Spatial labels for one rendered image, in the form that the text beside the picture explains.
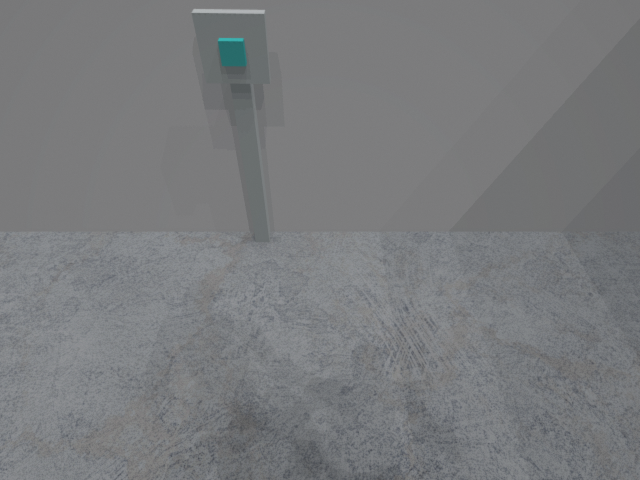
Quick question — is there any button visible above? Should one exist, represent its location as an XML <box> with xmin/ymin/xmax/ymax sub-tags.
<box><xmin>218</xmin><ymin>38</ymin><xmax>247</xmax><ymax>66</ymax></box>

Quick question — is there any panel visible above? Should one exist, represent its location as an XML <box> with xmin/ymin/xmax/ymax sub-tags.
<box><xmin>192</xmin><ymin>9</ymin><xmax>271</xmax><ymax>242</ymax></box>

